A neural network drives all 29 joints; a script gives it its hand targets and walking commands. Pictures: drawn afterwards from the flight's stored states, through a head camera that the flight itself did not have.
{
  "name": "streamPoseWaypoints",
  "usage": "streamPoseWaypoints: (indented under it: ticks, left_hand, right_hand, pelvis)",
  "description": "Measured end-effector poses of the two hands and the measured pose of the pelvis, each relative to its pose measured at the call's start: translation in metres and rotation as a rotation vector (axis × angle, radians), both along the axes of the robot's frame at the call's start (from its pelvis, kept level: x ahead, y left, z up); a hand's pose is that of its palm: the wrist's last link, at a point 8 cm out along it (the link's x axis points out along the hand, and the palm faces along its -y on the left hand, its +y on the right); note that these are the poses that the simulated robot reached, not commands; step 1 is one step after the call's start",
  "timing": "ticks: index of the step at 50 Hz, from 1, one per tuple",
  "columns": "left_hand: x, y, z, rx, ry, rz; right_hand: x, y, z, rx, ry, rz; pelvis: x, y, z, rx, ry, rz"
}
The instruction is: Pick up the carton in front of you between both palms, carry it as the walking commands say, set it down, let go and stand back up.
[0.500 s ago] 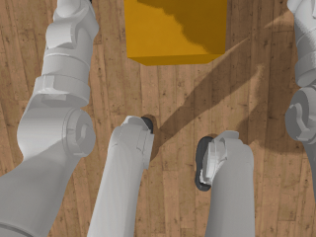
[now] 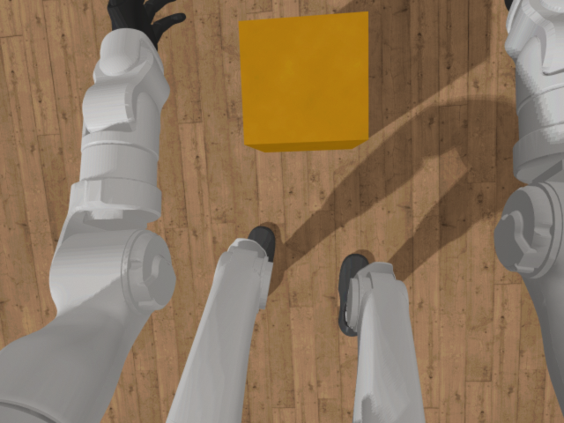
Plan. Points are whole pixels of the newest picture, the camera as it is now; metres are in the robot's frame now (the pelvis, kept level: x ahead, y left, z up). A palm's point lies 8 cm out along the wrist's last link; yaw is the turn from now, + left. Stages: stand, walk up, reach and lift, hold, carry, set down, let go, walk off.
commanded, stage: set down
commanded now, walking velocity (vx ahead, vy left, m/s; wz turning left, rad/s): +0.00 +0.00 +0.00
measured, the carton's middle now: (305, 96) +0.54 +0.06 -0.44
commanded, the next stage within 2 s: let go in 0.16 s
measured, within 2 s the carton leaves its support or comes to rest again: neither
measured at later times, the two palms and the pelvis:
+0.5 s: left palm (61, 73) +0.45 +0.23 +0.01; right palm out of the picture +0.50 -0.18 +0.01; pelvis +0.03 +0.01 +0.12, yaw -3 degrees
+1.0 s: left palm out of the picture +0.28 +0.25 +0.12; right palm out of the picture +0.34 -0.20 +0.11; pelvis +0.09 +0.01 +0.20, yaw +0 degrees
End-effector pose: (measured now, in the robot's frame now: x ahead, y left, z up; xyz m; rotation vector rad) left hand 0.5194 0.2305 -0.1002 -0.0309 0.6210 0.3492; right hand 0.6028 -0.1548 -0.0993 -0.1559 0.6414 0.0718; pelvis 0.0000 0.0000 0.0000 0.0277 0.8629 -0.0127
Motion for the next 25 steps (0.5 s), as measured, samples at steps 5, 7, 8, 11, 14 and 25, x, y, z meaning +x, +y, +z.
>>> streamPoseWaypoints:
  ticks: [5,7,8,11,14,25]
  left_hand:
    - [-0.002,0.000,0.032,0.002,-0.003,0.001]
    - [-0.003,0.000,0.044,0.003,-0.002,0.001]
    - [-0.003,0.000,0.049,0.004,-0.001,0.000]
    - [-0.005,0.000,0.062,0.009,0.004,-0.010]
    - [-0.010,-0.003,0.072,0.020,0.016,-0.042]
    - [-0.073,-0.001,0.107,0.079,0.132,-0.256]
  right_hand:
    - [0.000,-0.001,0.033,0.000,0.000,0.004]
    - [-0.001,-0.002,0.045,0.000,0.002,0.006]
    - [-0.001,-0.002,0.051,-0.001,0.003,0.007]
    - [-0.004,-0.002,0.064,-0.004,0.009,0.004]
    - [-0.012,-0.004,0.074,-0.015,0.013,-0.010]
    - [-0.104,-0.020,0.105,-0.080,0.046,-0.148]
  pelvis:
    - [0.004,0.000,0.028,-0.001,-0.012,-0.004]
    - [0.005,0.000,0.039,-0.002,-0.019,-0.005]
    - [0.006,0.001,0.044,-0.002,-0.022,-0.006]
    - [0.008,0.001,0.059,-0.004,-0.032,-0.008]
    - [0.011,0.002,0.072,-0.009,-0.038,-0.009]
    - [0.032,0.011,0.119,-0.034,-0.133,-0.018]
